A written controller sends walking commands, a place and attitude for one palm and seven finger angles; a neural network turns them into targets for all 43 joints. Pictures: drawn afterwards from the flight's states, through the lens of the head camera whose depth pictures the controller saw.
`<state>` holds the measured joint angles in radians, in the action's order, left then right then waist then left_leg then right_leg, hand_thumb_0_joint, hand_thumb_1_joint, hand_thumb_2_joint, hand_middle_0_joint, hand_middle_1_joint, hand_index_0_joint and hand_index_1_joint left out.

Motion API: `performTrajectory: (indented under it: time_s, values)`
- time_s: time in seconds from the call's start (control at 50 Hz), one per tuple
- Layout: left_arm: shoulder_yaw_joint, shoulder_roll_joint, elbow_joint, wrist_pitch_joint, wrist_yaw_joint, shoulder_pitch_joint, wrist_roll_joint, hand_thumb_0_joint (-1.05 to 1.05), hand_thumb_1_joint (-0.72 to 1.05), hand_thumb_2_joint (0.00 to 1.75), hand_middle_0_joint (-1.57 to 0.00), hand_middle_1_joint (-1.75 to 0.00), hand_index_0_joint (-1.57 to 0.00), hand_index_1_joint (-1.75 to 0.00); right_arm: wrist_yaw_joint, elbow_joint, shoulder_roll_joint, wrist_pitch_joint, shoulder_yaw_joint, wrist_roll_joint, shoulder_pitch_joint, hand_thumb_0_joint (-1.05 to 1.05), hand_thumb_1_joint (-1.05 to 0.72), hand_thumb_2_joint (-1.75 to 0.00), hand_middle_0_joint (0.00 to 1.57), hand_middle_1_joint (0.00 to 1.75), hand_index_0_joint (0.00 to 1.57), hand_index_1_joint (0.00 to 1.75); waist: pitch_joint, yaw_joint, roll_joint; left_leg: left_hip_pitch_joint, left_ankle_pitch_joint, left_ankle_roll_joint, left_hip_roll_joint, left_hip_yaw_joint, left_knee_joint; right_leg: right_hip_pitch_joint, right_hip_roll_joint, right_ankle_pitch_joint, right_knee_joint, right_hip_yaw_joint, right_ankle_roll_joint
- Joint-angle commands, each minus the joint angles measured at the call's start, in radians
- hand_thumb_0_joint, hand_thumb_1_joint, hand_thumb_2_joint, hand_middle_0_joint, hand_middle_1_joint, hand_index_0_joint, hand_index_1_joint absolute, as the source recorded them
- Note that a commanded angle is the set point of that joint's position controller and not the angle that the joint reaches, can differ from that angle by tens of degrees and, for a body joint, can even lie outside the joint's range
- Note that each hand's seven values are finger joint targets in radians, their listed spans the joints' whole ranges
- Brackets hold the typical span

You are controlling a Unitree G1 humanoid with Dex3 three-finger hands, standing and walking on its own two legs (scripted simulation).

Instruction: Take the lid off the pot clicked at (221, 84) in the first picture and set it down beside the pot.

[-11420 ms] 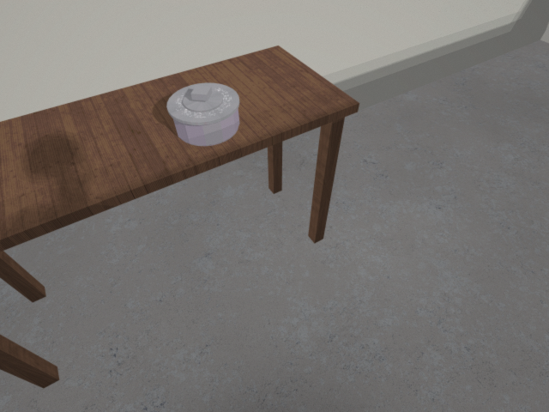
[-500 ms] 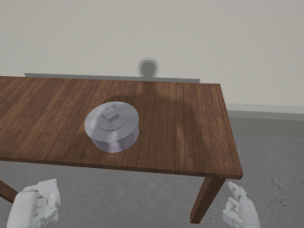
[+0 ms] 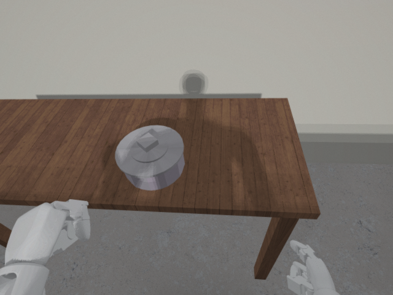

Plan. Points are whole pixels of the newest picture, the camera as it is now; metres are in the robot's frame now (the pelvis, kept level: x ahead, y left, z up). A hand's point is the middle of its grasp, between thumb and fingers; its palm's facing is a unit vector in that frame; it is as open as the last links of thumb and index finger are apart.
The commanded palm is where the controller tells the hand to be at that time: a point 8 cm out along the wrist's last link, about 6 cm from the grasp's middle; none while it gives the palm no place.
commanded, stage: reach forward and open the fingers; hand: left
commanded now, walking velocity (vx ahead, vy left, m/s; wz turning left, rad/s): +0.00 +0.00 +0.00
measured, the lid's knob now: (147, 142) +0.46 +0.20 +0.04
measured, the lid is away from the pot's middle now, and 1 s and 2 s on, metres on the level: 0.00 0.00 0.00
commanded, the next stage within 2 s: move the open hand above the knob in 0.94 s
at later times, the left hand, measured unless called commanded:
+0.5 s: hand (70, 221) +0.21 +0.26 +0.09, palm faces -0.23 -0.10 -0.97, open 6.0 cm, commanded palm +0.20 +0.26 +0.15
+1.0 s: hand (74, 182) +0.27 +0.28 +0.11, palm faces -0.16 -0.06 -0.99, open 10.0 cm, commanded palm +0.26 +0.26 +0.17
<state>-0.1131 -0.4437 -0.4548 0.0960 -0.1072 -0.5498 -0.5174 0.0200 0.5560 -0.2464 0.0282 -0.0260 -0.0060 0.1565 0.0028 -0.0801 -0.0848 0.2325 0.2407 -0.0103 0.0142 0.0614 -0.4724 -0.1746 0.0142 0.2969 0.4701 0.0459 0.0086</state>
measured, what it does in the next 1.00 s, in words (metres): stands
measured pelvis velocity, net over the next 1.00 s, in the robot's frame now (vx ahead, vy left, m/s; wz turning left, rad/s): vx -0.01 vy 0.01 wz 0.03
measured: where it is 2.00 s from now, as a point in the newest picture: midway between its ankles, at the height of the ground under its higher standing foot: outside the picture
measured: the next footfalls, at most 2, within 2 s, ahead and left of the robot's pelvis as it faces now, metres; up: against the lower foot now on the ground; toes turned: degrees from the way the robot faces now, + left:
none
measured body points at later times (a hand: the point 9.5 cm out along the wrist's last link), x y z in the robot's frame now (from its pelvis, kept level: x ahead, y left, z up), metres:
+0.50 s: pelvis -0.02 +0.00 +0.00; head -0.01 -0.05 +0.45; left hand +0.21 +0.26 +0.14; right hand +0.19 -0.22 -0.10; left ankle +0.01 +0.11 -0.74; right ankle -0.03 -0.11 -0.74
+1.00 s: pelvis -0.01 +0.01 +0.01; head +0.01 -0.03 +0.45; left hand +0.28 +0.28 +0.17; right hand +0.20 -0.20 -0.10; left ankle +0.01 +0.11 -0.74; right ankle -0.03 -0.11 -0.74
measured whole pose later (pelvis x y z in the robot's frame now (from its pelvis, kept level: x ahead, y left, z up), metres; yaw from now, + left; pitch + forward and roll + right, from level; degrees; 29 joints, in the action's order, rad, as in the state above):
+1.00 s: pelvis -0.01 +0.01 +0.01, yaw +2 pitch +0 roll +0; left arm 0.01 -0.63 -0.04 0.07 0.22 0.07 -0.79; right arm 0.01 0.59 -0.27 0.10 -0.03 0.05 0.10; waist -0.02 -0.05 -0.11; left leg 0.22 0.17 -0.04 -0.02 0.04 -0.38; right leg -0.14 0.04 0.23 0.37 0.07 -0.01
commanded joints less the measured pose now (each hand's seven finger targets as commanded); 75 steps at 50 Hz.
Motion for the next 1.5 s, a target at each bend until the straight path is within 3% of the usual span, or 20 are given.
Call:
performTrajectory:
  time_s: [0.0,0.1,0.18,0.26,0.36,0.38,0.48,0.5,0.56,0.62,0.72,0.78,0.86,0.98,1.14,1.28,1.32,1.4,1.46,1.48]
  values:
    - [-0.095,-0.253,-0.136,0.053,0.014,0.078,-0.246,0.00,0.65,0.97,-1.18,-1.19,-1.18,-1.19,-0.011,-0.185,-0.112,0.034,0.041,0.016,-0.189,0.00,-0.90,-0.90,0.20,0.30,0.20,0.30,0.154,-0.011,0.037,-0.039,-0.224,-0.016,-0.002,-0.032,0.052,-0.018,-0.032,-0.176,-0.044,-0.024,0.027]
    - [-0.068,-0.346,-0.036,0.051,0.123,0.273,-0.303,0.00,0.49,1.07,-1.14,-1.00,-1.14,-1.00,0.009,-0.155,-0.108,0.024,0.038,0.041,-0.207,0.00,-0.90,-0.90,0.20,0.30,0.20,0.30,0.174,0.012,0.057,-0.084,-0.166,-0.038,-0.017,-0.055,0.062,-0.029,-0.016,-0.137,-0.096,-0.028,-0.001]
    - [-0.011,-0.327,0.054,0.015,0.237,0.371,-0.255,0.00,0.37,1.13,-1.09,-0.86,-1.09,-0.86,0.029,-0.148,-0.105,0.002,0.040,0.051,-0.207,0.00,-0.90,-0.90,0.20,0.30,0.20,0.30,0.098,0.040,0.085,-0.084,-0.140,-0.051,-0.032,-0.051,0.070,-0.036,-0.013,-0.151,-0.127,-0.023,-0.016]
    - [-0.141,-0.491,0.031,-0.043,0.291,0.472,-0.274,0.00,0.25,1.17,-1.04,-0.72,-1.04,-0.72,0.037,-0.141,-0.114,-0.013,0.031,0.043,-0.238,0.00,-0.90,-0.90,0.20,0.30,0.20,0.30,0.145,0.012,0.011,-0.131,-0.195,-0.052,-0.039,-0.064,0.080,0.004,-0.013,-0.214,-0.139,-0.038,-0.008]
    - [-0.131,-0.422,0.160,-0.078,0.295,0.458,-0.254,0.00,0.12,1.20,-0.98,-0.54,-0.98,-0.54,0.024,-0.128,-0.111,0.000,0.035,0.047,-0.204,0.00,-0.90,-0.90,0.20,0.30,0.20,0.30,0.082,0.016,0.016,-0.124,-0.205,-0.042,-0.038,-0.060,0.090,-0.020,-0.021,-0.209,-0.167,-0.023,-0.003]
    - [-0.066,-0.352,0.174,-0.080,0.298,0.461,-0.234,0.00,0.09,1.21,-0.97,-0.51,-0.97,-0.51,0.019,-0.136,-0.108,0.004,0.041,0.049,-0.181,0.00,-0.90,-0.90,0.20,0.30,0.20,0.30,0.074,0.031,0.039,-0.113,-0.184,-0.042,-0.034,-0.054,0.096,-0.011,-0.015,-0.190,-0.164,-0.010,-0.008]
    - [-0.034,-0.363,0.103,-0.084,0.288,0.576,-0.241,0.00,-0.05,1.25,-0.91,-0.33,-0.91,-0.33,0.012,-0.155,-0.114,-0.004,0.047,0.050,-0.196,0.00,-0.90,-0.90,0.20,0.30,0.20,0.30,0.162,0.031,0.023,-0.148,-0.172,-0.045,-0.037,-0.056,0.108,0.022,-0.011,-0.165,-0.164,-0.016,-0.007]
    - [-0.091,-0.442,0.096,-0.092,0.282,0.617,-0.261,0.00,-0.08,1.26,-0.89,-0.29,-0.89,-0.29,0.015,-0.139,-0.123,-0.004,0.045,0.045,-0.195,0.00,-0.90,-0.90,0.20,0.30,0.20,0.30,0.188,0.020,0.022,-0.158,-0.190,-0.044,-0.038,-0.063,0.112,0.028,-0.009,-0.178,-0.164,-0.019,-0.005]
    - [-0.148,-0.508,0.126,-0.093,0.263,0.689,-0.287,0.00,-0.16,1.28,-0.86,-0.19,-0.86,-0.19,0.022,-0.127,-0.122,-0.008,0.039,0.045,-0.212,0.00,-0.90,-0.90,0.20,0.30,0.20,0.30,0.196,0.016,-0.004,-0.160,-0.190,-0.045,-0.040,-0.069,0.109,0.033,-0.015,-0.176,-0.164,-0.030,0.004]
    - [-0.072,-0.409,0.188,-0.086,0.254,0.686,-0.268,0.00,-0.24,1.30,-0.82,-0.08,-0.82,-0.08,0.019,-0.117,-0.117,0.000,0.045,0.052,-0.185,0.00,-0.90,-0.90,0.20,0.30,0.20,0.30,0.155,0.028,-0.001,-0.148,-0.201,-0.038,-0.033,-0.072,0.120,0.021,-0.014,-0.180,-0.161,-0.004,0.004]
    - [0.036,-0.315,0.188,-0.037,0.282,0.697,-0.247,0.00,-0.25,1.32,-0.82,-0.08,-0.82,-0.08,-0.008,-0.138,-0.130,0.014,0.051,0.060,-0.199,0.00,-0.90,-0.90,0.20,0.30,0.20,0.30,0.151,0.040,0.026,-0.146,-0.195,-0.032,-0.027,-0.075,0.137,0.010,-0.015,-0.180,-0.156,0.005,0.002]
    - [0.022,-0.370,0.164,-0.032,0.293,0.791,-0.275,0.00,-0.25,1.33,-0.82,-0.08,-0.82,-0.08,-0.005,-0.141,-0.126,0.007,0.043,0.055,-0.205,0.00,-0.90,-0.90,0.20,0.30,0.20,0.30,0.199,0.039,0.022,-0.163,-0.202,-0.039,-0.028,-0.081,0.134,0.025,-0.020,-0.169,-0.150,0.004,0.008]
    - [-0.144,-0.553,0.198,-0.040,0.283,0.877,-0.311,0.00,-0.26,1.34,-0.82,-0.08,-0.82,-0.08,0.005,-0.116,-0.135,0.015,0.035,0.049,-0.205,0.00,-0.90,-0.90,0.20,0.30,0.20,0.30,0.244,0.016,0.005,-0.171,-0.272,-0.040,-0.030,-0.091,0.119,0.055,-0.021,-0.233,-0.133,-0.010,0.020]
    - [0.082,-0.280,0.290,0.006,0.321,0.809,-0.251,0.00,-0.26,1.34,-0.82,-0.08,-0.82,-0.08,-0.025,-0.133,-0.128,0.035,0.041,0.062,-0.179,0.00,-0.90,-0.90,0.20,0.30,0.20,0.30,0.187,0.049,0.031,-0.166,-0.306,-0.031,-0.024,-0.078,0.112,0.003,-0.022,-0.262,-0.135,0.019,0.011]
    - [-0.030,-0.519,0.210,0.040,0.358,1.094,-0.316,0.00,-0.26,1.35,-0.83,-0.08,-0.83,-0.08,-0.010,-0.123,-0.138,0.026,0.025,0.055,-0.200,0.00,-0.90,-0.90,0.20,0.30,0.20,0.30,0.345,0.035,-0.008,-0.212,-0.380,-0.038,-0.039,-0.116,0.094,0.061,-0.016,-0.307,-0.101,0.006,0.016]
    - [0.131,-0.280,0.403,0.067,0.383,0.917,-0.263,0.00,-0.26,1.35,-0.83,-0.08,-0.83,-0.08,-0.047,-0.130,-0.134,0.037,0.032,0.072,-0.161,0.00,-0.90,-0.90,0.20,0.30,0.20,0.30,0.212,0.055,0.069,-0.149,-0.364,-0.030,-0.034,-0.089,0.082,0.007,-0.024,-0.318,-0.099,0.026,0.012]
    - [0.151,-0.293,0.310,0.079,0.387,1.011,-0.277,0.00,-0.26,1.35,-0.83,-0.08,-0.83,-0.08,-0.049,-0.148,-0.137,0.044,0.036,0.075,-0.188,0.00,-0.90,-0.90,0.20,0.30,0.20,0.30,0.245,0.060,0.058,-0.157,-0.348,-0.031,-0.037,-0.091,0.085,0.015,-0.018,-0.312,-0.096,0.019,0.010]
    - [0.032,-0.473,0.168,0.053,0.368,1.223,-0.322,0.00,-0.26,1.35,-0.83,-0.08,-0.83,-0.08,-0.030,-0.138,-0.129,0.031,0.030,0.060,-0.196,0.00,-0.90,-0.90,0.20,0.30,0.20,0.30,0.393,0.047,-0.006,-0.242,-0.434,-0.044,-0.039,-0.112,0.063,0.056,-0.016,-0.352,-0.080,0.001,0.017]
    - [-0.043,-0.509,0.333,0.048,0.339,1.153,-0.323,0.00,-0.26,1.35,-0.83,-0.08,-0.83,-0.08,-0.023,-0.109,-0.135,0.030,0.023,0.059,-0.167,0.00,-0.90,-0.90,0.20,0.30,0.20,0.30,0.334,0.042,0.013,-0.201,-0.406,-0.038,-0.038,-0.109,0.063,0.045,-0.026,-0.334,-0.081,0.007,0.024]
    - [0.053,-0.395,0.434,0.056,0.341,1.113,-0.315,0.00,-0.26,1.35,-0.83,-0.08,-0.83,-0.08,-0.020,-0.101,-0.118,0.038,0.016,0.065,-0.156,0.00,-0.90,-0.90,0.20,0.30,0.20,0.30,0.276,0.055,0.035,-0.161,-0.365,-0.036,-0.039,-0.095,0.073,0.027,-0.026,-0.306,-0.084,0.018,0.018]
